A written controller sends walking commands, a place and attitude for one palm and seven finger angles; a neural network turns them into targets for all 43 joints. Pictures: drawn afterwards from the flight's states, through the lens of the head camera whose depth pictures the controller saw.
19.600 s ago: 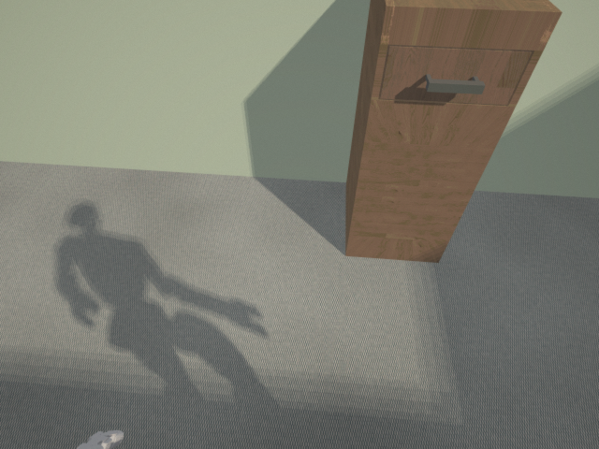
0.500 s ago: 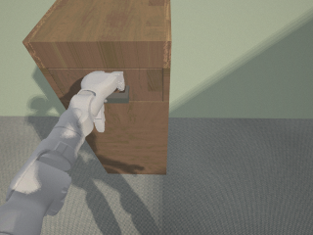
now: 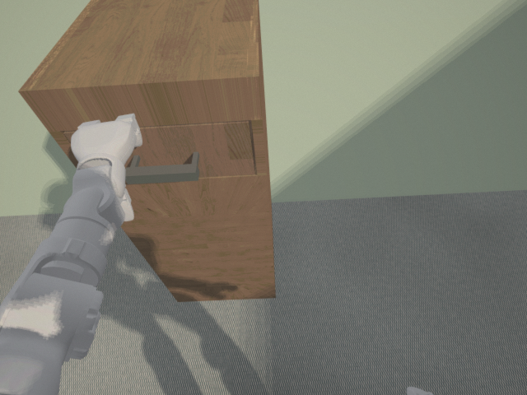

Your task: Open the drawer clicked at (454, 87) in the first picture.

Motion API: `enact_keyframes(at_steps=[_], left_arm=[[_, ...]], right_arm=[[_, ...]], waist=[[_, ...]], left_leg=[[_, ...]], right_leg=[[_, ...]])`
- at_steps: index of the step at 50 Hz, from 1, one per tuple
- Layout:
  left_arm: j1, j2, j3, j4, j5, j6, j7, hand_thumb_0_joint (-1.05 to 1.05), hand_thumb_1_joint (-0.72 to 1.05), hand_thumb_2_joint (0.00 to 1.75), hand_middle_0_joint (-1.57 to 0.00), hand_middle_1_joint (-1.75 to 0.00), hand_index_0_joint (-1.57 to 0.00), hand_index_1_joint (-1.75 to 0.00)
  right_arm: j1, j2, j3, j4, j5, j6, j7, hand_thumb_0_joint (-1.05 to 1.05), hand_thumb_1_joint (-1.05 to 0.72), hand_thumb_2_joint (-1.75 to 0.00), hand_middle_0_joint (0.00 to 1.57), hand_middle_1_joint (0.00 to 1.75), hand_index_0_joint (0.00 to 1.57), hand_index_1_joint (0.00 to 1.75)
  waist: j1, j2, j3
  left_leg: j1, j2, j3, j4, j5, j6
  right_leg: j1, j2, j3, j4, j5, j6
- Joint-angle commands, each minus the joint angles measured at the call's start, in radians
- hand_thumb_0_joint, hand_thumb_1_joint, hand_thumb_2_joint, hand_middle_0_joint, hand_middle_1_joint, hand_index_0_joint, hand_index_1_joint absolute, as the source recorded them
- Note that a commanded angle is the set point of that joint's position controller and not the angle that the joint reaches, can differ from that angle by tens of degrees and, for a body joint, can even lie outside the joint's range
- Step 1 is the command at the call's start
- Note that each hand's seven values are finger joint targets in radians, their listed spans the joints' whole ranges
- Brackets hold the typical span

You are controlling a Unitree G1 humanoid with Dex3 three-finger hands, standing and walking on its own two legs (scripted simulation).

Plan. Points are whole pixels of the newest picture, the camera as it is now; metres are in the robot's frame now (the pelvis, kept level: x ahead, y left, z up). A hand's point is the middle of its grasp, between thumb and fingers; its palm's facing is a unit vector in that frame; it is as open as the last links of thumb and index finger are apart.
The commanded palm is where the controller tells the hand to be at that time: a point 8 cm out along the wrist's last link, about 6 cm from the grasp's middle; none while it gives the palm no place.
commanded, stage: move the hooked fingers above the handle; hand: left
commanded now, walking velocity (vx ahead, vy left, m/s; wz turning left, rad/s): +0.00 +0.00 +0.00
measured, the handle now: (164, 166) +0.52 +0.20 +0.03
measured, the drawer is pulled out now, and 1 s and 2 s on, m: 0.00 0.00 0.00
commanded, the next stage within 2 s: lower the fingers behind the handle in 1.36 s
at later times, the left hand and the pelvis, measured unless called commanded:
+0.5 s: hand (191, 146) +0.48 +0.12 +0.12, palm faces +0.14 +0.00 -0.99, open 13.7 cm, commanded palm +0.45 +0.22 +0.15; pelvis -0.01 +0.01 -0.01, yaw -2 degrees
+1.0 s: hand (160, 173) +0.45 +0.18 +0.09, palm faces +0.04 -0.05 -1.00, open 13.9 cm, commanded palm +0.45 +0.21 +0.15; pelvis -0.01 +0.01 -0.01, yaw +4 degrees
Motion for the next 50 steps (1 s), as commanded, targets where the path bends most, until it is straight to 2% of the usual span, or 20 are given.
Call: enact_keyframes(at_steps=[1, 3, 5, 8, 11, 15, 18, 19, 22, 26, 32, 35, 38, 40, 41, 43, 44, 46, 49, 50], left_arm=[[-0.470, -0.056, -0.182, -0.312, -0.036, -0.148, -0.135, 0.00, -0.50, 0.30, -0.30, -1.20, -0.30, -1.20], [-0.522, -0.065, -0.196, -0.399, -0.056, -0.242, -0.162, 0.00, -0.50, 0.30, -0.30, -1.20, -0.30, -1.20], [-0.564, -0.054, -0.176, -0.481, -0.084, -0.334, -0.154, 0.00, -0.50, 0.30, -0.30, -1.20, -0.30, -1.20], [-0.625, 0.089, -0.024, -0.505, -0.064, -0.410, -0.041, 0.00, -0.50, 0.30, -0.30, -1.20, -0.30, -1.20], [-0.581, 0.297, 0.189, -0.409, -0.026, -0.360, 0.129, 0.00, -0.50, 0.30, -0.30, -1.20, -0.30, -1.20], [-0.491, 0.366, 0.202, -0.309, 0.008, -0.201, 0.233, 0.00, -0.50, 0.30, -0.30, -1.20, -0.30, -1.20], [-0.469, 0.339, 0.141, -0.154, 0.056, -0.054, 0.247, 0.00, -0.50, 0.30, -0.30, -1.20, -0.30, -1.20], [-0.455, 0.328, 0.133, -0.105, 0.062, -0.014, 0.232, 0.00, -0.50, 0.30, -0.30, -1.20, -0.30, -1.20], [-0.468, 0.390, 0.157, -0.079, 0.026, 0.036, 0.191, 0.00, -0.50, 0.30, -0.30, -1.20, -0.30, -1.20], [-0.446, 0.391, 0.142, -0.029, 0.010, 0.078, 0.128, 0.00, -0.50, 0.30, -0.30, -1.20, -0.30, -1.20], [-0.284, 0.365, 0.138, -0.013, 0.021, -0.017, 0.034, 0.00, -0.50, 0.30, -0.30, -1.20, -0.30, -1.20], [-0.313, 0.306, 0.109, -0.070, 0.042, -0.109, -0.016, 0.00, -0.50, 0.30, -0.30, -1.20, -0.30, -1.20], [-0.442, 0.211, 0.036, -0.248, 0.020, -0.236, -0.043, 0.00, -0.50, 0.30, -0.30, -1.20, -0.30, -1.20], [-0.604, 0.065, -0.089, -0.448, -0.015, -0.331, -0.044, 0.00, -0.50, 0.30, -0.30, -1.20, -0.30, -1.20], [-0.643, 0.085, -0.068, -0.515, -0.030, -0.370, -0.032, 0.00, -0.50, 0.30, -0.30, -1.20, -0.30, -1.20], [-0.672, 0.039, -0.100, -0.584, -0.051, -0.415, -0.001, 0.00, -0.50, 0.30, -0.30, -1.20, -0.30, -1.20], [-0.676, 0.056, -0.079, -0.587, -0.062, -0.421, 0.023, 0.00, -0.50, 0.30, -0.30, -1.20, -0.30, -1.20], [-0.678, 0.002, -0.106, -0.533, -0.065, -0.399, 0.068, 0.00, -0.50, 0.30, -0.30, -1.20, -0.30, -1.20], [-0.636, 0.110, 0.019, -0.350, -0.031, -0.300, 0.159, 0.00, -0.50, 0.30, -0.30, -1.20, -0.30, -1.20], [-0.603, 0.202, 0.105, -0.278, -0.016, -0.255, 0.188, 0.00, -0.50, 0.30, -0.30, -1.20, -0.30, -1.20]], right_arm=[[0.037, -0.160, -0.081, -0.116, -0.017, -0.062, -0.008, 0.00, -0.90, -0.90, 0.20, 0.30, 0.20, 0.30], [0.052, -0.158, -0.083, -0.106, -0.028, -0.081, -0.002, 0.00, -0.90, -0.90, 0.20, 0.30, 0.20, 0.30], [0.081, -0.150, -0.091, -0.101, -0.035, -0.096, 0.004, 0.00, -0.90, -0.90, 0.20, 0.30, 0.20, 0.30], [0.114, -0.151, -0.103, -0.076, -0.037, -0.105, 0.014, 0.00, -0.90, -0.90, 0.20, 0.30, 0.20, 0.30], [0.124, -0.150, -0.095, -0.070, -0.038, -0.103, 0.033, 0.00, -0.90, -0.90, 0.20, 0.30, 0.20, 0.30], [0.038, -0.140, -0.061, -0.092, -0.028, -0.078, 0.028, 0.00, -0.90, -0.90, 0.20, 0.30, 0.20, 0.30], [0.016, -0.146, -0.046, -0.080, -0.025, -0.063, 0.027, 0.00, -0.90, -0.90, 0.20, 0.30, 0.20, 0.30], [0.024, -0.150, -0.046, -0.075, -0.020, -0.057, 0.027, 0.00, -0.90, -0.90, 0.20, 0.30, 0.20, 0.30], [-0.010, -0.157, -0.028, -0.080, -0.005, -0.034, 0.004, 0.00, -0.90, -0.90, 0.20, 0.30, 0.20, 0.30], [-0.042, -0.156, -0.015, -0.084, 0.011, -0.025, -0.028, 0.00, -0.90, -0.90, 0.20, 0.30, 0.20, 0.30], [-0.025, -0.157, -0.019, -0.131, 0.011, -0.041, -0.048, 0.00, -0.90, -0.90, 0.20, 0.30, 0.20, 0.30], [0.024, -0.168, -0.048, -0.146, 0.002, -0.061, -0.040, 0.00, -0.90, -0.90, 0.20, 0.30, 0.20, 0.30], [0.080, -0.170, -0.079, -0.145, -0.010, -0.090, -0.027, 0.00, -0.90, -0.90, 0.20, 0.30, 0.20, 0.30], [0.112, -0.152, -0.102, -0.135, -0.021, -0.113, -0.015, 0.00, -0.90, -0.90, 0.20, 0.30, 0.20, 0.30], [0.125, -0.154, -0.114, -0.113, -0.025, -0.125, -0.012, 0.00, -0.90, -0.90, 0.20, 0.30, 0.20, 0.30], [0.153, -0.155, -0.122, -0.090, -0.032, -0.142, -0.005, 0.00, -0.90, -0.90, 0.20, 0.30, 0.20, 0.30], [0.164, -0.160, -0.126, -0.068, -0.032, -0.148, 0.001, 0.00, -0.90, -0.90, 0.20, 0.30, 0.20, 0.30], [0.182, -0.157, -0.126, -0.034, -0.032, -0.154, 0.020, 0.00, -0.90, -0.90, 0.20, 0.30, 0.20, 0.30], [0.180, -0.170, -0.118, -0.005, -0.032, -0.132, 0.050, 0.00, -0.90, -0.90, 0.20, 0.30, 0.20, 0.30], [0.172, -0.185, -0.113, 0.001, -0.035, -0.124, 0.057, 0.00, -0.90, -0.90, 0.20, 0.30, 0.20, 0.30]], waist=[[-0.094, -0.119, -0.248], [-0.100, -0.019, -0.264], [-0.102, -0.002, -0.282], [-0.071, 0.021, -0.353], [-0.004, -0.034, -0.415], [0.053, -0.065, -0.445], [0.051, -0.044, -0.400], [0.050, -0.075, -0.383], [0.057, -0.191, -0.385], [0.055, -0.245, -0.338], [0.058, -0.257, -0.260], [0.017, -0.223, -0.265], [-0.044, -0.113, -0.292], [-0.103, -0.024, -0.341], [-0.098, 0.046, -0.380], [-0.110, 0.099, -0.440], [-0.108, 0.106, -0.438], [-0.118, 0.056, -0.425], [-0.076, 0.023, -0.361], [-0.044, 0.012, -0.376]], left_leg=[[0.197, -0.030, 0.006, 0.026, 0.239, 0.056], [0.247, -0.037, -0.026, 0.050, 0.244, 0.053], [0.264, -0.042, -0.045, 0.078, 0.262, 0.052], [0.256, -0.037, -0.065, 0.103, 0.279, 0.030], [0.140, -0.040, -0.056, 0.102, 0.293, 0.019], [0.025, -0.040, 0.005, 0.087, 0.294, 0.012], [-0.007, -0.027, 0.032, 0.066, 0.261, 0.004], [-0.012, -0.023, 0.032, 0.053, 0.253, 0.003], [-0.033, -0.023, 0.043, 0.019, 0.207, 0.014], [-0.035, -0.021, 0.049, -0.020, 0.154, 0.022], [-0.046, -0.018, 0.047, -0.026, 0.111, 0.029], [-0.019, -0.018, 0.042, -0.007, 0.112, 0.037], [0.079, -0.021, 0.023, 0.029, 0.146, 0.047], [0.192, -0.026, 0.001, 0.067, 0.195, 0.055], [0.253, -0.025, -0.014, 0.082, 0.223, 0.053], [0.344, -0.027, -0.042, 0.117, 0.294, 0.047], [0.361, -0.022, -0.055, 0.125, 0.318, 0.038], [0.352, -0.017, -0.066, 0.137, 0.351, 0.031], [0.238, -0.022, -0.070, 0.109, 0.317, 0.010], [0.190, -0.026, -0.063, 0.099, 0.324, 0.005]], right_leg=[[0.070, -0.002, -0.003, -0.078, 0.348, 0.014], [0.003, 0.003, 0.001, -0.059, 0.291, 0.003], [-0.026, 0.006, -0.003, -0.041, 0.274, -0.006], [-0.055, 0.017, -0.012, 0.007, 0.246, -0.019], [0.018, 0.028, -0.023, 0.046, 0.264, -0.026], [0.159, 0.017, -0.008, 0.052, 0.341, -0.022], [0.155, 0.014, -0.010, 0.038, 0.332, -0.015], [0.152, 0.016, -0.015, 0.028, 0.315, -0.012], [0.234, 0.004, 0.006, -0.007, 0.307, 0.007], [0.264, -0.011, 0.018, -0.042, 0.263, 0.019], [0.250, -0.019, 0.026, -0.060, 0.233, 0.022], [0.202, -0.015, 0.026, -0.066, 0.236, 0.021], [0.114, -0.008, 0.025, -0.055, 0.264, 0.015], [0.034, 0.001, 0.024, -0.052, 0.263, 0.008], [-0.007, 0.008, 0.025, -0.044, 0.253, 0.002], [-0.076, 0.017, 0.007, -0.014, 0.255, -0.004], [-0.104, 0.022, -0.006, -0.003, 0.257, -0.009], [-0.134, 0.031, -0.024, 0.008, 0.253, -0.009], [-0.128, 0.044, -0.050, 0.022, 0.228, -0.027], [-0.091, 0.046, -0.051, 0.029, 0.235, -0.033]])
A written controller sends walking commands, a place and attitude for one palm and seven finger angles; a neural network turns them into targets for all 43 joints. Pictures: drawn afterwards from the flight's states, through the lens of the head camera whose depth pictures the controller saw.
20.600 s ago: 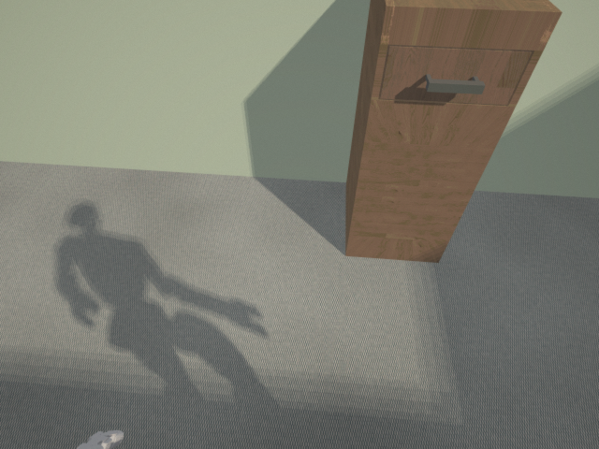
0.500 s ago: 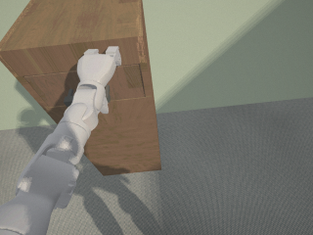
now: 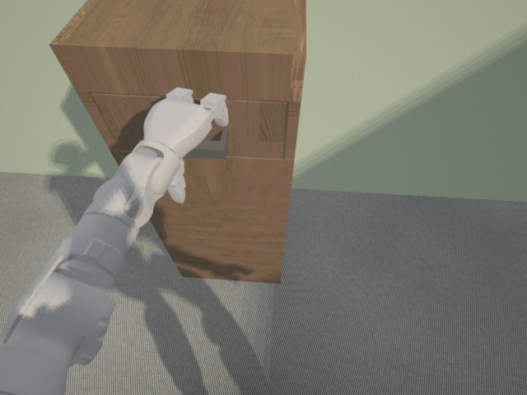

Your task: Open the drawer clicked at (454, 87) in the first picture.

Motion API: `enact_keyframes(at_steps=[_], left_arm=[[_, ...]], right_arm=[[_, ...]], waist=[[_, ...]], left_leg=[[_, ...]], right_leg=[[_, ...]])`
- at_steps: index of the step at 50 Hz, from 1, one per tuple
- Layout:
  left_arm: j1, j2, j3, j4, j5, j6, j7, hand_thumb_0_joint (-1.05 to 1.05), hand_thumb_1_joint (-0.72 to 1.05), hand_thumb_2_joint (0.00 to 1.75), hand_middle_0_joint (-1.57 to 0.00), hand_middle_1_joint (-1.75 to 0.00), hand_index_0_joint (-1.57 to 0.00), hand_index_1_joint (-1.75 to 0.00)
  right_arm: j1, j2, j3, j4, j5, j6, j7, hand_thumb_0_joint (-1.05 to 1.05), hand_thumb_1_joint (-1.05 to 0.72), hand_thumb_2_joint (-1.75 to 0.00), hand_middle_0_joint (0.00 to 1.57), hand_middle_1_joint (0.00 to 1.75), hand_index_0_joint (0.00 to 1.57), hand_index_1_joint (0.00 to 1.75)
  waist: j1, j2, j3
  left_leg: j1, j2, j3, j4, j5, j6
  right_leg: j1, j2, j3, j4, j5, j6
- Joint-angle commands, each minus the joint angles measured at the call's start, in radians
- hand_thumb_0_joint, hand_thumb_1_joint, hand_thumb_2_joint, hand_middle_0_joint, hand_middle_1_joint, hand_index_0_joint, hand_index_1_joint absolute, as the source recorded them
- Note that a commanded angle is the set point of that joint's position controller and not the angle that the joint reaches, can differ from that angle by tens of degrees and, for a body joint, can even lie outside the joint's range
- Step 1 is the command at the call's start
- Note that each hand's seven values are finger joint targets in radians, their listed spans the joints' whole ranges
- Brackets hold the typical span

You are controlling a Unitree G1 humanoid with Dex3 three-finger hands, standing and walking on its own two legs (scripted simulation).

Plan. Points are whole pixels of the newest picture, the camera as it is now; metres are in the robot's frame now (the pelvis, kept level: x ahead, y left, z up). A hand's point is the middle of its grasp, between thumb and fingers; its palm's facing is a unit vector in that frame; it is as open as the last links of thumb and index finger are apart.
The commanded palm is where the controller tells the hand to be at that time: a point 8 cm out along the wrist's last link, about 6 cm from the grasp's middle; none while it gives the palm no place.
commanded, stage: move the hooked fingers above the handle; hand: left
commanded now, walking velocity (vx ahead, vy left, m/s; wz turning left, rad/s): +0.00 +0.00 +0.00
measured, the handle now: (191, 140) +0.54 +0.16 +0.04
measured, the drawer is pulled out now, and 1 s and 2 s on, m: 0.00 0.00 0.00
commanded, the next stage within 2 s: lower the fingers behind the handle in 0.36 s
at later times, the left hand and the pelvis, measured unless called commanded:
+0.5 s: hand (165, 160) +0.46 +0.18 +0.07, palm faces -0.17 +0.03 -0.98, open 13.7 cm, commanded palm +0.46 +0.17 +0.15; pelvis -0.01 +0.00 +0.00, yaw -3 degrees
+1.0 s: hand (190, 142) +0.49 +0.14 +0.09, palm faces -0.03 +0.01 -1.00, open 13.8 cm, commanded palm +0.46 +0.16 +0.11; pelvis +0.00 +0.00 +0.00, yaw -3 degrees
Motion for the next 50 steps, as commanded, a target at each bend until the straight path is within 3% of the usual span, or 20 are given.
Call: enact_keyframes(at_steps=[1, 4, 5, 11, 14, 16, 19, 24, 25, 26, 30, 33, 35, 37, 39, 42, 44, 46, 48, 50], left_arm=[[-0.594, 0.257, 0.271, -0.015, 0.036, 0.149, 0.166, 0.00, -0.50, 0.30, -0.30, -1.20, -0.30, -1.20], [-0.549, 0.311, 0.297, 0.128, 0.091, 0.309, 0.190, 0.00, -0.50, 0.30, -0.30, -1.20, -0.30, -1.20], [-0.490, 0.329, 0.318, 0.174, 0.102, 0.350, 0.180, 0.00, -0.50, 0.30, -0.30, -1.20, -0.30, -1.20], [-0.424, 0.336, 0.267, 0.250, 0.081, 0.450, 0.071, 0.00, -0.50, 0.30, -0.30, -1.20, -0.30, -1.20], [-0.400, 0.344, 0.252, 0.264, 0.060, 0.418, -0.010, 0.00, -0.50, 0.30, -0.30, -1.20, -0.30, -1.20], [-0.399, 0.354, 0.257, 0.247, 0.072, 0.348, -0.054, 0.00, -0.50, 0.30, -0.30, -1.20, -0.30, -1.20], [-0.388, 0.277, 0.212, 0.175, 0.070, 0.227, -0.095, 0.00, -0.50, 0.30, -0.30, -1.20, -0.30, -1.20], [-0.572, 0.174, 0.160, -0.191, 0.039, -0.009, -0.052, 0.00, -0.50, 0.30, -0.30, -1.20, -0.30, -1.20], [-0.607, 0.146, 0.139, -0.233, 0.027, -0.036, -0.033, 0.00, -0.50, 0.30, -0.30, -1.20, -0.30, -1.20], [-0.605, 0.172, 0.173, -0.249, 0.022, -0.053, -0.004, 0.00, -0.50, 0.30, -0.30, -1.20, -0.30, -1.20], [-0.567, 0.168, 0.205, -0.122, 0.036, 0.003, 0.125, 0.00, -0.50, 0.30, -0.30, -1.20, -0.30, -1.20], [-0.577, 0.138, 0.188, -0.006, 0.067, 0.116, 0.202, 0.00, -0.50, 0.30, -0.30, -1.20, -0.30, -1.20], [-0.573, 0.194, 0.232, 0.075, 0.094, 0.200, 0.220, 0.00, -0.50, 0.30, -0.30, -1.20, -0.30, -1.20], [-0.578, 0.185, 0.215, 0.090, 0.114, 0.261, 0.211, 0.00, -0.50, 0.30, -0.30, -1.20, -0.30, -1.20], [-0.535, 0.165, 0.206, 0.121, 0.108, 0.297, 0.176, 0.00, -0.50, 0.30, -0.30, -1.20, -0.30, -1.20], [-0.460, 0.182, 0.206, 0.243, 0.102, 0.340, 0.119, 0.00, -0.50, 0.30, -0.30, -1.20, -0.30, -1.20], [-0.439, 0.153, 0.174, 0.275, 0.095, 0.342, 0.085, 0.00, -0.50, 0.30, -0.30, -1.20, -0.30, -1.20], [-0.428, 0.196, 0.199, 0.293, 0.092, 0.317, 0.055, 0.00, -0.50, 0.30, -0.30, -1.20, -0.30, -1.20], [-0.395, 0.173, 0.180, 0.282, 0.084, 0.285, 0.025, 0.00, -0.50, 0.30, -0.30, -1.20, -0.30, -1.20], [-0.366, 0.212, 0.210, 0.269, 0.083, 0.241, 0.005, 0.00, -0.50, 0.30, -0.30, -1.20, -0.30, -1.20]], right_arm=[[0.064, -0.087, 0.006, -0.048, -0.007, 0.003, 0.037, 0.00, -0.90, -0.90, 0.20, 0.30, 0.20, 0.30], [0.008, -0.078, 0.034, -0.074, -0.012, 0.032, 0.046, 0.00, -0.90, -0.90, 0.20, 0.30, 0.20, 0.30], [-0.006, -0.082, 0.035, -0.081, -0.016, 0.045, 0.044, 0.00, -0.90, -0.90, 0.20, 0.30, 0.20, 0.30], [-0.076, -0.079, 0.061, -0.134, 0.017, 0.100, -0.008, 0.00, -0.90, -0.90, 0.20, 0.30, 0.20, 0.30], [-0.075, -0.082, 0.070, -0.163, 0.026, 0.097, -0.039, 0.00, -0.90, -0.90, 0.20, 0.30, 0.20, 0.30], [-0.049, -0.083, 0.067, -0.176, 0.022, 0.089, -0.053, 0.00, -0.90, -0.90, 0.20, 0.30, 0.20, 0.30], [-0.015, -0.081, 0.056, -0.195, 0.016, 0.061, -0.053, 0.00, -0.90, -0.90, 0.20, 0.30, 0.20, 0.30], [0.057, -0.057, -0.001, -0.179, -0.006, 0.011, -0.035, 0.00, -0.90, -0.90, 0.20, 0.30, 0.20, 0.30], [0.074, -0.055, -0.007, -0.167, -0.011, 0.003, -0.027, 0.00, -0.90, -0.90, 0.20, 0.30, 0.20, 0.30], [0.088, -0.059, -0.016, -0.148, -0.011, -0.002, -0.022, 0.00, -0.90, -0.90, 0.20, 0.30, 0.20, 0.30], [0.107, -0.073, -0.022, -0.086, -0.013, -0.006, 0.009, 0.00, -0.90, -0.90, 0.20, 0.30, 0.20, 0.30], [0.102, -0.081, -0.015, -0.059, -0.014, -0.003, 0.038, 0.00, -0.90, -0.90, 0.20, 0.30, 0.20, 0.30], [0.094, -0.092, -0.012, -0.053, -0.018, 0.005, 0.047, 0.00, -0.90, -0.90, 0.20, 0.30, 0.20, 0.30], [0.088, -0.085, -0.009, -0.069, -0.018, 0.017, 0.052, 0.00, -0.90, -0.90, 0.20, 0.30, 0.20, 0.30], [0.086, -0.084, -0.010, -0.085, -0.019, 0.028, 0.050, 0.00, -0.90, -0.90, 0.20, 0.30, 0.20, 0.30], [0.073, -0.094, 0.005, -0.091, -0.011, 0.055, 0.032, 0.00, -0.90, -0.90, 0.20, 0.30, 0.20, 0.30], [0.062, -0.093, 0.013, -0.103, -0.004, 0.059, 0.022, 0.00, -0.90, -0.90, 0.20, 0.30, 0.20, 0.30], [0.062, -0.098, 0.020, -0.108, -0.001, 0.061, 0.009, 0.00, -0.90, -0.90, 0.20, 0.30, 0.20, 0.30], [0.062, -0.092, 0.024, -0.127, -0.003, 0.059, 0.003, 0.00, -0.90, -0.90, 0.20, 0.30, 0.20, 0.30], [0.065, -0.093, 0.025, -0.137, -0.004, 0.056, -0.003, 0.00, -0.90, -0.90, 0.20, 0.30, 0.20, 0.30]], waist=[[-0.050, 0.054, -0.397], [0.001, 0.042, -0.402], [0.014, -0.008, -0.435], [0.012, -0.224, -0.329], [-0.003, -0.262, -0.260], [-0.018, -0.229, -0.258], [-0.043, -0.170, -0.235], [-0.078, 0.069, -0.429], [-0.098, 0.054, -0.440], [-0.088, 0.092, -0.465], [-0.094, 0.029, -0.397], [-0.090, 0.053, -0.370], [-0.075, 0.055, -0.394], [-0.063, 0.081, -0.475], [-0.062, 0.038, -0.520], [-0.081, -0.118, -0.391], [-0.089, -0.151, -0.306], [-0.093, -0.180, -0.272], [-0.086, -0.167, -0.257], [-0.076, -0.166, -0.259]], left_leg=[[0.273, -0.007, 0.013, -0.037, 0.379, -0.002], [0.174, -0.003, 0.050, -0.054, 0.383, -0.006], [0.162, -0.003, 0.058, -0.052, 0.411, -0.003], [0.089, -0.001, 0.095, -0.122, 0.235, 0.016], [0.080, 0.001, 0.097, -0.144, 0.145, 0.025], [0.082, 0.005, 0.092, -0.139, 0.121, 0.031], [0.105, 0.008, 0.081, -0.120, 0.099, 0.035], [0.314, 0.000, 0.047, -0.040, 0.239, 0.038], [0.334, 0.000, 0.035, -0.024, 0.268, 0.039], [0.357, 0.002, 0.022, -0.014, 0.293, 0.030], [0.285, 0.000, 0.011, 0.001, 0.296, 0.020], [0.232, 0.000, 0.016, -0.013, 0.266, 0.011], [0.207, 0.000, 0.028, -0.015, 0.276, 0.010], [0.221, 0.000, 0.041, -0.006, 0.320, 0.009], [0.234, 0.003, 0.049, 0.004, 0.381, 0.014], [0.131, 0.002, 0.061, -0.017, 0.299, 0.027], [0.096, -0.001, 0.064, -0.038, 0.227, 0.031], [0.072, 0.000, 0.065, -0.043, 0.191, 0.036], [0.067, -0.004, 0.068, -0.041, 0.174, 0.037], [0.051, -0.003, 0.069, -0.035, 0.159, 0.037]], right_leg=[[0.004, 0.064, 0.016, -0.033, 0.296, -0.039], [0.105, 0.056, 0.018, -0.018, 0.346, -0.037], [0.165, 0.054, 0.022, -0.018, 0.395, -0.034], [0.253, 0.028, 0.046, -0.097, 0.321, 0.001], [0.234, 0.019, 0.054, -0.131, 0.238, 0.010], [0.217, 0.013, 0.064, -0.132, 0.211, 0.011], [0.149, 0.015, 0.068, -0.129, 0.178, 0.007], [0.058, 0.036, 0.078, -0.085, 0.244, -0.014], [0.038, 0.042, 0.071, -0.079, 0.253, -0.014], [0.010, 0.048, 0.065, -0.065, 0.250, -0.018], [-0.055, 0.061, 0.039, -0.046, 0.229, -0.024], [-0.086, 0.066, 0.023, -0.031, 0.202, -0.031], [-0.052, 0.067, 0.024, -0.029, 0.215, -0.035], [-0.002, 0.065, 0.028, -0.012, 0.273, -0.034], [0.052, 0.064, 0.032, -0.009, 0.352, -0.028], [0.085, 0.056, 0.035, -0.041, 0.353, -0.009], [0.067, 0.051, 0.037, -0.066, 0.300, -0.004], [0.068, 0.045, 0.044, -0.072, 0.278, 0.000], [0.061, 0.041, 0.048, -0.072, 0.266, -0.001], [0.074, 0.037, 0.057, -0.070, 0.252, -0.002]])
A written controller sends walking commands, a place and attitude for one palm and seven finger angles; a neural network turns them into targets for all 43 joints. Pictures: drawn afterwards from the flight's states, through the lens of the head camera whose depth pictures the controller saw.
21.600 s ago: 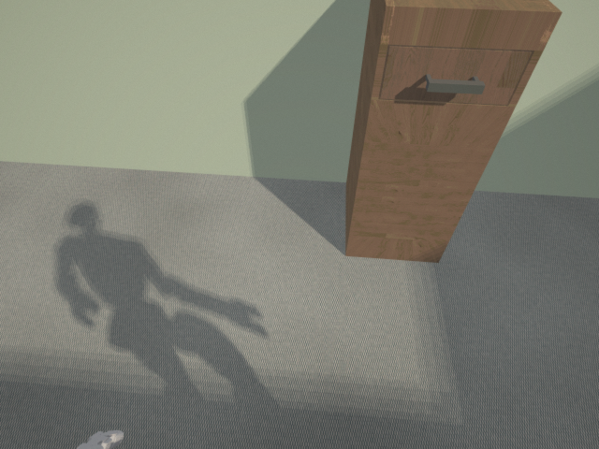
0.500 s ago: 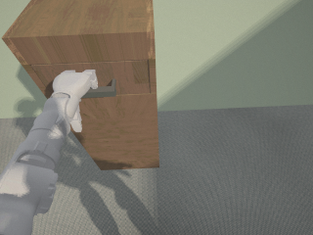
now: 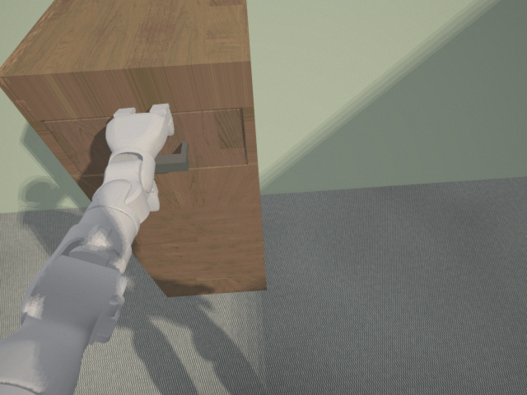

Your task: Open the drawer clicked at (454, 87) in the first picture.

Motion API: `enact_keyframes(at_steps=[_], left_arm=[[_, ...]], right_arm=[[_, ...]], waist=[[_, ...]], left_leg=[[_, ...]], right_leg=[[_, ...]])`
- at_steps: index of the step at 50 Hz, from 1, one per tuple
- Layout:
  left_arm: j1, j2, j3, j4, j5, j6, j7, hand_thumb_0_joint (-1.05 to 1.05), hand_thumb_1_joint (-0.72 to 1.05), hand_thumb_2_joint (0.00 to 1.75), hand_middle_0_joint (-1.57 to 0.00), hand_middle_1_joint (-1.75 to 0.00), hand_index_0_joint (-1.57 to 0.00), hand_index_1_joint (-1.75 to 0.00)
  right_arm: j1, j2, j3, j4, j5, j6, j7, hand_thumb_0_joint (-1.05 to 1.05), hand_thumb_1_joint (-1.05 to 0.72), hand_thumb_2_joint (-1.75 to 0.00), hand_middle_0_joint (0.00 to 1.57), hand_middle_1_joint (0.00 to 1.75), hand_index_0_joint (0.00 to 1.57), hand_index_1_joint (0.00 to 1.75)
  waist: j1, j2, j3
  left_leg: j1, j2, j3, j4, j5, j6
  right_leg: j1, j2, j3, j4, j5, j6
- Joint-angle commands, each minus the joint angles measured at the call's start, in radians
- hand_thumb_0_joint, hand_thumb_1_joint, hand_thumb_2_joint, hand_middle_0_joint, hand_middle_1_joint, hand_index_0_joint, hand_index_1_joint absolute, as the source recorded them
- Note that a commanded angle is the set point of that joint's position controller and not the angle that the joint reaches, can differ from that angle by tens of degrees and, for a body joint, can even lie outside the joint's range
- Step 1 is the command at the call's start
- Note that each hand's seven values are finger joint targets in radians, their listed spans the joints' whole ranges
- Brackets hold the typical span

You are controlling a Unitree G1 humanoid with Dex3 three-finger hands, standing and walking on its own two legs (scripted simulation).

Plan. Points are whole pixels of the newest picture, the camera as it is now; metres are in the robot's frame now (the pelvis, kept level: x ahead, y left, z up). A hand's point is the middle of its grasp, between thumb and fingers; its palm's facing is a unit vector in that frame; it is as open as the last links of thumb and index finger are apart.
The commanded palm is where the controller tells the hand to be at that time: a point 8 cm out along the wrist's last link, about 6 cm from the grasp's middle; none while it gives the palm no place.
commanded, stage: lower the fingers behind the handle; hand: left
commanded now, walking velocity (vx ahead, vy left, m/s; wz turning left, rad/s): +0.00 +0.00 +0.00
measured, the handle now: (152, 156) +0.53 +0.19 +0.05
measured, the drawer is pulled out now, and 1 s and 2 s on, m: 0.00 0.00 0.00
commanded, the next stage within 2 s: close the thumb around the handle in 1.06 s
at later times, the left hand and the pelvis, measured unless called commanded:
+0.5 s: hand (150, 179) +0.49 +0.19 +0.03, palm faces +0.00 -0.01 -1.00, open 13.5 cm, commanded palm +0.46 +0.19 +0.08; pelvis +0.01 +0.00 -0.01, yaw +0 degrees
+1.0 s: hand (152, 184) +0.48 +0.19 +0.02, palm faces +0.01 -0.01 -1.00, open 13.8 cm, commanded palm +0.46 +0.19 +0.07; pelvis +0.00 +0.01 -0.02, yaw +0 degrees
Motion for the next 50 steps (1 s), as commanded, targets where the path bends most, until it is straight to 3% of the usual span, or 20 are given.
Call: enact_keyframes(at_steps=[1, 3, 4, 7, 9, 11, 12, 16, 18, 20, 21, 22, 23, 29, 32, 35, 38, 40, 44, 50], left_arm=[[-0.254, 0.266, 0.070, -0.084, 0.002, -0.049, -0.058, 0.00, -0.50, 0.30, -0.30, -1.20, -0.30, -1.20], [-0.248, 0.221, 0.041, -0.133, 0.002, -0.096, -0.059, 0.00, -0.50, 0.30, -0.30, -1.20, -0.30, -1.20], [-0.299, 0.213, 0.040, -0.200, -0.003, -0.135, -0.051, 0.00, -0.50, 0.30, -0.30, -1.20, -0.30, -1.20], [-0.373, 0.275, 0.110, -0.366, -0.002, -0.238, 0.008, 0.00, -0.50, 0.30, -0.30, -1.20, -0.30, -1.20], [-0.397, 0.290, 0.133, -0.395, 0.010, -0.262, 0.069, 0.00, -0.50, 0.30, -0.30, -1.20, -0.30, -1.20], [-0.383, 0.244, 0.111, -0.344, 0.025, -0.238, 0.127, 0.00, -0.50, 0.30, -0.30, -1.20, -0.30, -1.20], [-0.379, 0.264, 0.136, -0.318, 0.030, -0.219, 0.154, 0.00, -0.50, 0.30, -0.30, -1.20, -0.30, -1.20], [-0.443, 0.217, 0.094, -0.278, 0.042, -0.125, 0.213, 0.00, -0.50, 0.30, -0.30, -1.20, -0.30, -1.20], [-0.426, 0.222, 0.098, -0.250, 0.041, -0.080, 0.209, 0.00, -0.50, 0.30, -0.30, -1.20, -0.30, -1.20], [-0.448, 0.215, 0.087, -0.227, 0.030, -0.055, 0.184, 0.00, -0.50, 0.30, -0.30, -1.20, -0.30, -1.20], [-0.421, 0.233, 0.101, -0.219, 0.026, -0.047, 0.172, 0.00, -0.50, 0.30, -0.30, -1.20, -0.30, -1.20], [-0.379, 0.255, 0.118, -0.185, 0.027, -0.035, 0.160, 0.00, -0.50, 0.30, -0.30, -1.20, -0.30, -1.20], [-0.360, 0.227, 0.091, -0.159, 0.026, -0.024, 0.146, 0.00, -0.50, 0.30, -0.30, -1.20, -0.30, -1.20], [-0.252, 0.168, 0.054, -0.130, 0.018, -0.062, 0.084, 0.00, -0.50, 0.30, -0.30, -1.20, -0.30, -1.20], [-0.224, 0.197, 0.083, -0.148, 0.023, -0.111, 0.077, 0.00, -0.50, 0.30, -0.30, -1.20, -0.30, -1.20], [-0.276, 0.246, 0.119, -0.187, 0.027, -0.156, 0.102, 0.00, -0.50, 0.30, -0.30, -1.20, -0.30, -1.20], [-0.252, 0.235, 0.121, -0.189, 0.041, -0.154, 0.130, 0.00, -0.50, 0.30, -0.30, -1.20, -0.30, -1.20], [-0.278, 0.234, 0.126, -0.202, 0.043, -0.147, 0.149, 0.00, -0.50, 0.30, -0.30, -1.20, -0.30, -1.20], [-0.333, 0.187, 0.086, -0.199, 0.053, -0.103, 0.179, 0.00, -0.50, 0.30, -0.30, -1.20, -0.30, -1.20], [-0.361, 0.216, 0.100, -0.161, 0.042, -0.042, 0.171, 0.00, -0.50, 0.30, -0.30, -1.20, -0.30, -1.20]], right_arm=[[0.075, -0.184, -0.060, -0.107, -0.005, -0.020, -0.029, 0.00, -0.90, -0.90, 0.20, 0.30, 0.20, 0.30], [0.079, -0.177, -0.063, -0.122, -0.006, -0.027, -0.029, 0.00, -0.90, -0.90, 0.20, 0.30, 0.20, 0.30], [0.085, -0.173, -0.069, -0.124, -0.010, -0.035, -0.027, 0.00, -0.90, -0.90, 0.20, 0.30, 0.20, 0.30], [0.101, -0.160, -0.090, -0.127, -0.020, -0.054, -0.029, 0.00, -0.90, -0.90, 0.20, 0.30, 0.20, 0.30], [0.116, -0.153, -0.100, -0.105, -0.027, -0.065, -0.024, 0.00, -0.90, -0.90, 0.20, 0.30, 0.20, 0.30], [0.131, -0.154, -0.106, -0.075, -0.031, -0.073, -0.011, 0.00, -0.90, -0.90, 0.20, 0.30, 0.20, 0.30], [0.139, -0.161, -0.110, -0.057, -0.031, -0.075, -0.005, 0.00, -0.90, -0.90, 0.20, 0.30, 0.20, 0.30], [0.150, -0.170, -0.116, -0.031, -0.034, -0.074, 0.015, 0.00, -0.90, -0.90, 0.20, 0.30, 0.20, 0.30], [0.154, -0.174, -0.118, -0.025, -0.034, -0.068, 0.021, 0.00, -0.90, -0.90, 0.20, 0.30, 0.20, 0.30], [0.158, -0.178, -0.118, -0.016, -0.034, -0.058, 0.019, 0.00, -0.90, -0.90, 0.20, 0.30, 0.20, 0.30], [0.162, -0.179, -0.117, -0.018, -0.033, -0.055, 0.018, 0.00, -0.90, -0.90, 0.20, 0.30, 0.20, 0.30], [0.156, -0.181, -0.113, -0.022, -0.030, -0.048, 0.016, 0.00, -0.90, -0.90, 0.20, 0.30, 0.20, 0.30], [0.150, -0.179, -0.108, -0.025, -0.029, -0.043, 0.013, 0.00, -0.90, -0.90, 0.20, 0.30, 0.20, 0.30], [0.131, -0.175, -0.098, -0.053, -0.024, -0.032, 0.005, 0.00, -0.90, -0.90, 0.20, 0.30, 0.20, 0.30], [0.129, -0.174, -0.096, -0.067, -0.025, -0.035, -0.001, 0.00, -0.90, -0.90, 0.20, 0.30, 0.20, 0.30], [0.132, -0.170, -0.097, -0.072, -0.029, -0.046, -0.006, 0.00, -0.90, -0.90, 0.20, 0.30, 0.20, 0.30], [0.145, -0.165, -0.102, -0.071, -0.031, -0.055, 0.000, 0.00, -0.90, -0.90, 0.20, 0.30, 0.20, 0.30], [0.152, -0.167, -0.105, -0.068, -0.033, -0.055, 0.007, 0.00, -0.90, -0.90, 0.20, 0.30, 0.20, 0.30], [0.160, -0.168, -0.114, -0.049, -0.034, -0.056, 0.020, 0.00, -0.90, -0.90, 0.20, 0.30, 0.20, 0.30], [0.158, -0.177, -0.108, -0.043, -0.033, -0.045, 0.015, 0.00, -0.90, -0.90, 0.20, 0.30, 0.20, 0.30]], waist=[[-0.003, -0.180, -0.210], [-0.011, -0.144, -0.194], [-0.016, -0.128, -0.224], [-0.006, -0.058, -0.362], [-0.005, 0.007, -0.425], [-0.021, -0.005, -0.410], [-0.019, -0.009, -0.390], [-0.043, -0.001, -0.444], [-0.033, 0.019, -0.478], [-0.049, -0.008, -0.482], [-0.037, -0.016, -0.492], [-0.028, -0.030, -0.471], [-0.032, -0.041, -0.443], [-0.027, -0.103, -0.307], [-0.021, -0.120, -0.281], [-0.020, -0.086, -0.311], [-0.011, -0.053, -0.351], [-0.010, -0.049, -0.395], [-0.032, -0.023, -0.411], [-0.035, -0.049, -0.412]], left_leg=[[0.081, -0.026, 0.015, -0.036, 0.160, 0.036], [0.093, -0.025, 0.013, -0.022, 0.149, 0.035], [0.106, -0.023, 0.008, -0.013, 0.149, 0.035], [0.159, -0.027, -0.004, 0.026, 0.207, 0.039], [0.183, -0.030, -0.007, 0.052, 0.249, 0.033], [0.171, -0.026, -0.018, 0.071, 0.266, 0.029], [0.158, -0.022, -0.021, 0.073, 0.267, 0.025], [0.173, -0.024, -0.016, 0.089, 0.311, 0.024], [0.195, -0.023, -0.014, 0.090, 0.348, 0.021], [0.202, -0.021, -0.016, 0.092, 0.374, 0.023], [0.199, -0.021, -0.013, 0.089, 0.381, 0.024], [0.178, -0.023, -0.010, 0.084, 0.377, 0.026], [0.162, -0.024, -0.007, 0.077, 0.366, 0.026], [0.115, -0.022, -0.002, 0.050, 0.290, 0.032], [0.092, -0.022, -0.004, 0.054, 0.258, 0.035], [0.084, -0.023, -0.007, 0.066, 0.240, 0.035], [0.099, -0.019, -0.005, 0.084, 0.266, 0.030], [0.117, -0.017, -0.013, 0.094, 0.306, 0.026], [0.157, -0.008, -0.020, 0.107, 0.333, 0.021], [0.134, -0.015, -0.015, 0.093, 0.316, 0.025]], right_leg=[[0.134, 0.015, 0.003, -0.088, 0.244, -0.002], [0.081, 0.019, 0.000, -0.084, 0.218, -0.006], [0.075, 0.019, 0.005, -0.078, 0.211, -0.005], [0.090, 0.023, 0.019, -0.041, 0.251, -0.013], [0.069, 0.029, 0.016, -0.015, 0.273, -0.016], [0.011, 0.038, -0.001, -0.001, 0.263, -0.018], [-0.014, 0.042, -0.010, 0.007, 0.253, -0.022], [-0.019, 0.047, -0.015, 0.015, 0.290, -0.020], [0.002, 0.050, -0.017, 0.017, 0.324, -0.021], [0.021, 0.050, -0.016, 0.012, 0.361, -0.019], [0.044, 0.049, -0.015, 0.012, 0.377, -0.016], [0.060, 0.049, -0.014, 0.009, 0.386, -0.017], [0.062, 0.047, -0.015, 0.004, 0.384, -0.015], [0.042, 0.044, -0.017, -0.023, 0.326, -0.015], [0.031, 0.042, -0.011, -0.019, 0.300, -0.016], [0.021, 0.040, -0.005, -0.002, 0.271, -0.019], [-0.008, 0.044, -0.009, 0.017, 0.274, -0.020], [-0.012, 0.049, -0.016, 0.033, 0.289, -0.024], [-0.063, 0.054, -0.025, 0.040, 0.279, -0.023], [-0.011, 0.053, -0.021, 0.024, 0.298, -0.021]])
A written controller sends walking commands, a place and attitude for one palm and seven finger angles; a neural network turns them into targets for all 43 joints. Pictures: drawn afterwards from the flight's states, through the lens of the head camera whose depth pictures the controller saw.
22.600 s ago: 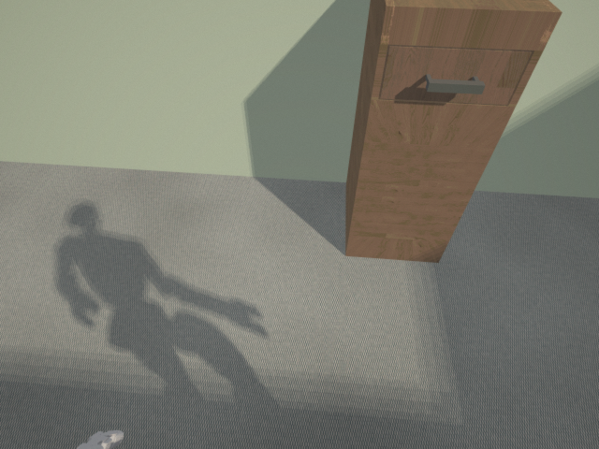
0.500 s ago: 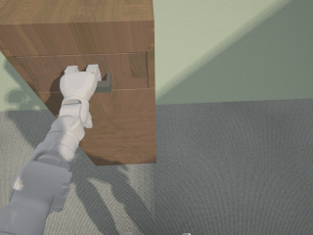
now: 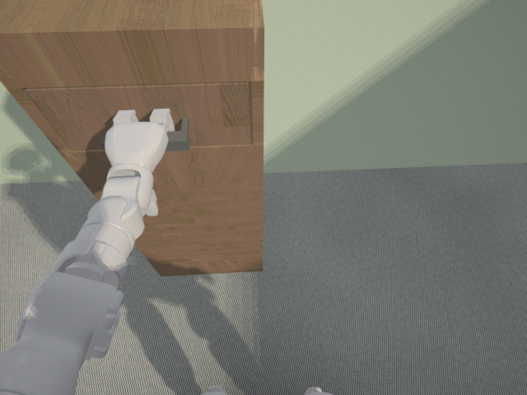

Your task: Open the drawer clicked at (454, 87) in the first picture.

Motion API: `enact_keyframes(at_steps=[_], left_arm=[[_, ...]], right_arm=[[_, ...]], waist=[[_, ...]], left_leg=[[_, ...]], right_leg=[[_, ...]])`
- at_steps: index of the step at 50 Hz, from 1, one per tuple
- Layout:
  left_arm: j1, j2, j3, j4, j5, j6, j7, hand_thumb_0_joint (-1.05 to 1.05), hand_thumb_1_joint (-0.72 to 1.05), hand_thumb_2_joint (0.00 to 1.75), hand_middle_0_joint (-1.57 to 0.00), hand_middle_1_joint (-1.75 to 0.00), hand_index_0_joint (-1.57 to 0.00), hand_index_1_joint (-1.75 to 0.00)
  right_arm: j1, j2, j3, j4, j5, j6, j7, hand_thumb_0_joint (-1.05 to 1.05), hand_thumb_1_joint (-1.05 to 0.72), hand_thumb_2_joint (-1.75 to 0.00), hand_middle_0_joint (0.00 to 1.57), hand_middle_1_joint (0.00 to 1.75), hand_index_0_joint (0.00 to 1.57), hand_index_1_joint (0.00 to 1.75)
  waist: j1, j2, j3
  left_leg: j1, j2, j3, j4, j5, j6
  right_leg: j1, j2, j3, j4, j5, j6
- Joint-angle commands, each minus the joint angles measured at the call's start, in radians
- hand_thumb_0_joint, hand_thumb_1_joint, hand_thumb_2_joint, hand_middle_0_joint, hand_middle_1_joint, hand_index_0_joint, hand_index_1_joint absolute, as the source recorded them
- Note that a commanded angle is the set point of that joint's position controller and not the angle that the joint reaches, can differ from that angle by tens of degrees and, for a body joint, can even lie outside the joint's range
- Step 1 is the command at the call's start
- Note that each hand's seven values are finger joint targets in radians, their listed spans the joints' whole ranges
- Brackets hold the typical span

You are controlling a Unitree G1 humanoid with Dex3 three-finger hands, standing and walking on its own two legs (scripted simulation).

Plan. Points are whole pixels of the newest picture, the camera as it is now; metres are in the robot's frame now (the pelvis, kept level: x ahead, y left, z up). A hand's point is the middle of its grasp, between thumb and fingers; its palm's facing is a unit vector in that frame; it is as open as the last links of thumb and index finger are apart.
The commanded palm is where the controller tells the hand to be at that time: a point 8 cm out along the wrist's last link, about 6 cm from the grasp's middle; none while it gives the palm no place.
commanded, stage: lower the fingers behind the handle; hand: left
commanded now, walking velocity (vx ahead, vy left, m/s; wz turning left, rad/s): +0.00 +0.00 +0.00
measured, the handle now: (148, 132) +0.53 +0.18 +0.06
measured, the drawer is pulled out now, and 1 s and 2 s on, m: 0.00 0.00 0.05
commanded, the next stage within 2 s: close the thumb around the handle in 0.06 s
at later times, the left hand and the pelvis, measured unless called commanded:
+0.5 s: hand (147, 163) +0.48 +0.19 +0.04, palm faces -0.01 -0.02 -1.00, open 10.5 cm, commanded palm +0.45 +0.20 +0.09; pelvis +0.00 +0.00 +0.00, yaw -1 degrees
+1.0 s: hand (146, 162) +0.48 +0.19 +0.04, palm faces -0.03 -0.01 -1.00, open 5.4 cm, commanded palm +0.45 +0.19 +0.09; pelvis +0.01 +0.00 +0.00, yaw -1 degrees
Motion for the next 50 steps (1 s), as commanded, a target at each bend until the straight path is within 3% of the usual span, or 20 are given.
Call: enact_keyframes(at_steps=[1, 2, 4, 8, 11, 15, 16, 19, 21, 24, 26, 27, 31, 33, 38, 42, 44, 46, 48, 50], left_arm=[[-0.432, 0.223, 0.067, -0.119, -0.008, 0.051, 0.000, 0.00, -0.50, 0.30, -0.30, -1.20, -0.30, -1.20], [-0.410, 0.204, 0.050, -0.098, -0.011, 0.057, -0.009, 0.00, -0.50, 0.30, -0.30, -1.20, -0.30, -1.20], [-0.397, 0.234, 0.067, -0.077, -0.015, 0.058, -0.024, 0.00, -0.50, 0.30, -0.30, -1.20, -0.30, -1.20], [-0.369, 0.253, 0.076, -0.095, -0.010, 0.026, -0.046, 0.00, -0.50, 0.30, -0.30, -1.20, -0.30, -1.20], [-0.364, 0.214, 0.061, -0.156, -0.024, -0.018, -0.054, 0.00, -0.33, 0.37, -0.31, -1.22, -0.31, -1.22], [-0.335, 0.240, 0.090, -0.141, -0.025, -0.041, -0.048, 0.00, -0.11, 0.47, -0.33, -1.24, -0.33, -1.24], [-0.344, 0.240, 0.082, -0.147, -0.023, -0.045, -0.041, 0.00, -0.05, 0.49, -0.33, -1.25, -0.33, -1.25], [-0.346, 0.237, 0.081, -0.140, -0.018, -0.036, -0.024, 0.00, 0.12, 0.56, -0.34, -1.27, -0.34, -1.27], [-0.346, 0.267, 0.108, -0.144, -0.008, -0.032, -0.014, 0.00, 0.23, 0.61, -0.35, -1.28, -0.35, -1.28], [-0.372, 0.237, 0.085, -0.154, -0.011, -0.015, -0.008, 0.00, 0.40, 0.68, -0.36, -1.30, -0.36, -1.30], [-0.338, 0.274, 0.117, -0.142, -0.011, -0.005, -0.006, 0.00, 0.51, 0.73, -0.37, -1.31, -0.37, -1.31], [-0.322, 0.254, 0.106, -0.136, -0.017, 0.004, -0.008, 0.00, 0.56, 0.76, -0.38, -1.31, -0.38, -1.31], [-0.350, 0.223, 0.075, -0.143, -0.019, 0.010, -0.021, 0.00, 0.79, 0.85, -0.39, -1.34, -0.39, -1.34], [-0.339, 0.246, 0.090, -0.142, -0.016, 0.011, -0.025, 0.00, 0.90, 0.90, -0.40, -1.35, -0.40, -1.35], [-0.354, 0.209, 0.057, -0.143, -0.013, 0.004, -0.036, 0.00, 0.90, 0.90, -0.40, -1.35, -0.40, -1.35], [-0.353, 0.183, 0.053, -0.178, -0.023, -0.009, -0.039, 0.00, 0.90, 0.90, -0.40, -1.35, -0.40, -1.35], [-0.350, 0.205, 0.067, -0.176, -0.021, -0.010, -0.036, 0.00, 0.90, 0.90, -0.40, -1.35, -0.40, -1.35], [-0.343, 0.181, 0.053, -0.184, -0.027, -0.011, -0.039, 0.00, 0.90, 0.90, -0.40, -1.35, -0.40, -1.35], [-0.323, 0.214, 0.076, -0.166, -0.025, -0.007, -0.039, 0.00, 0.90, 0.90, -0.40, -1.35, -0.40, -1.35], [-0.276, 0.231, 0.099, -0.179, -0.029, -0.011, -0.043, 0.00, 0.90, 0.90, -0.40, -1.35, -0.40, -1.35]], right_arm=[[0.119, -0.150, -0.044, -0.059, -0.001, -0.007, -0.012, 0.00, -0.90, -0.90, 0.20, 0.30, 0.20, 0.30], [0.114, -0.148, -0.042, -0.060, 0.002, -0.005, -0.013, 0.00, -0.90, -0.90, 0.20, 0.30, 0.20, 0.30], [0.109, -0.151, -0.035, -0.064, 0.004, -0.004, -0.019, 0.00, -0.90, -0.90, 0.20, 0.30, 0.20, 0.30], [0.104, -0.148, -0.030, -0.080, 0.005, -0.005, -0.030, 0.00, -0.90, -0.90, 0.20, 0.30, 0.20, 0.30], [0.109, -0.141, -0.038, -0.086, 0.001, -0.014, -0.025, 0.00, -0.90, -0.90, 0.20, 0.30, 0.20, 0.30], [0.111, -0.146, -0.039, -0.083, 0.002, -0.018, -0.028, 0.00, -0.90, -0.90, 0.20, 0.30, 0.20, 0.30], [0.113, -0.146, -0.037, -0.083, 0.003, -0.020, -0.027, 0.00, -0.90, -0.90, 0.20, 0.30, 0.20, 0.30], [0.116, -0.147, -0.039, -0.078, 0.004, -0.024, -0.023, 0.00, -0.90, -0.90, 0.20, 0.30, 0.20, 0.30], [0.124, -0.148, -0.044, -0.073, 0.001, -0.024, -0.020, 0.00, -0.90, -0.90, 0.20, 0.30, 0.20, 0.30], [0.125, -0.146, -0.045, -0.068, -0.001, -0.024, -0.016, 0.00, -0.90, -0.90, 0.20, 0.30, 0.20, 0.30], [0.124, -0.148, -0.045, -0.068, -0.001, -0.019, -0.016, 0.00, -0.90, -0.90, 0.20, 0.30, 0.20, 0.30], [0.120, -0.146, -0.043, -0.073, 0.000, -0.017, -0.016, 0.00, -0.90, -0.90, 0.20, 0.30, 0.20, 0.30], [0.116, -0.147, -0.043, -0.071, 0.002, -0.016, -0.014, 0.00, -0.90, -0.90, 0.20, 0.30, 0.20, 0.30], [0.111, -0.149, -0.041, -0.075, 0.002, -0.013, -0.018, 0.00, -0.90, -0.90, 0.20, 0.30, 0.20, 0.30], [0.109, -0.145, -0.040, -0.080, 0.005, -0.015, -0.019, 0.00, -0.90, -0.90, 0.20, 0.30, 0.20, 0.30], [0.117, -0.142, -0.047, -0.079, -0.001, -0.016, -0.015, 0.00, -0.90, -0.90, 0.20, 0.30, 0.20, 0.30], [0.114, -0.145, -0.047, -0.074, -0.001, -0.014, -0.016, 0.00, -0.90, -0.90, 0.20, 0.30, 0.20, 0.30], [0.114, -0.143, -0.048, -0.076, -0.002, -0.015, -0.013, 0.00, -0.90, -0.90, 0.20, 0.30, 0.20, 0.30], [0.111, -0.147, -0.045, -0.074, -0.002, -0.012, -0.015, 0.00, -0.90, -0.90, 0.20, 0.30, 0.20, 0.30], [0.102, -0.146, -0.045, -0.082, -0.002, -0.008, -0.016, 0.00, -0.90, -0.90, 0.20, 0.30, 0.20, 0.30]], waist=[[-0.037, -0.043, -0.389], [-0.037, -0.042, -0.359], [-0.035, -0.069, -0.325], [-0.020, -0.053, -0.325], [-0.014, -0.013, -0.362], [-0.018, -0.074, -0.327], [-0.019, -0.057, -0.320], [-0.017, -0.051, -0.321], [-0.012, -0.044, -0.363], [-0.019, -0.030, -0.372], [-0.005, -0.029, -0.399], [-0.006, -0.051, -0.383], [-0.018, -0.045, -0.360], [-0.013, -0.047, -0.352], [-0.023, -0.032, -0.326], [-0.020, -0.030, -0.380], [-0.020, -0.045, -0.373], [-0.020, -0.034, -0.381], [-0.016, -0.063, -0.364], [0.005, -0.061, -0.383]], left_leg=[[0.312, -0.021, -0.007, -0.059, 0.376, 0.017], [0.301, -0.022, -0.003, -0.064, 0.361, 0.017], [0.265, -0.025, 0.003, -0.075, 0.319, 0.021], [0.260, -0.024, 0.002, -0.084, 0.318, 0.020], [0.310, -0.021, 0.003, -0.074, 0.360, 0.019], [0.272, -0.021, 0.001, -0.074, 0.325, 0.021], [0.267, -0.020, 0.003, -0.077, 0.316, 0.021], [0.261, -0.022, 0.003, -0.074, 0.314, 0.020], [0.275, -0.022, 0.004, -0.065, 0.354, 0.019], [0.290, -0.020, 0.005, -0.062, 0.366, 0.017], [0.293, -0.022, 0.006, -0.060, 0.400, 0.017], [0.285, -0.024, 0.010, -0.062, 0.397, 0.019], [0.298, -0.022, 0.006, -0.067, 0.396, 0.018], [0.293, -0.022, 0.006, -0.070, 0.395, 0.018], [0.302, -0.020, 0.003, -0.073, 0.369, 0.018], [0.343, -0.017, -0.002, -0.058, 0.430, 0.017], [0.331, -0.016, 0.000, -0.057, 0.425, 0.018], [0.339, -0.017, 0.000, -0.056, 0.435, 0.018], [0.310, -0.020, 0.003, -0.059, 0.409, 0.020], [0.304, -0.024, 0.008, -0.063, 0.424, 0.019]], right_leg=[[0.154, 0.047, -0.012, -0.093, 0.345, -0.026], [0.152, 0.047, -0.013, -0.100, 0.340, -0.026], [0.171, 0.043, -0.007, -0.113, 0.325, -0.022], [0.187, 0.041, -0.005, -0.112, 0.325, -0.026], [0.183, 0.044, -0.004, -0.106, 0.342, -0.028], [0.177, 0.044, -0.004, -0.111, 0.321, -0.026], [0.169, 0.044, -0.001, -0.110, 0.316, -0.025], [0.160, 0.045, -0.003, -0.106, 0.309, -0.027], [0.175, 0.045, -0.003, -0.095, 0.344, -0.027], [0.167, 0.046, -0.006, -0.095, 0.351, -0.026], [0.198, 0.046, -0.003, -0.088, 0.387, -0.027], [0.208, 0.047, -0.004, -0.095, 0.398, -0.025], [0.188, 0.047, -0.007, -0.102, 0.385, -0.024], [0.192, 0.046, -0.006, -0.102, 0.386, -0.025], [0.157, 0.047, -0.010, -0.106, 0.344, -0.027], [0.166, 0.049, -0.010, -0.093, 0.384, -0.027], [0.172, 0.048, -0.007, -0.095, 0.391, -0.025], [0.174, 0.048, -0.008, -0.095, 0.396, -0.025], [0.190, 0.047, -0.005, -0.099, 0.398, -0.024], [0.231, 0.045, -0.001, -0.098, 0.427, -0.027]])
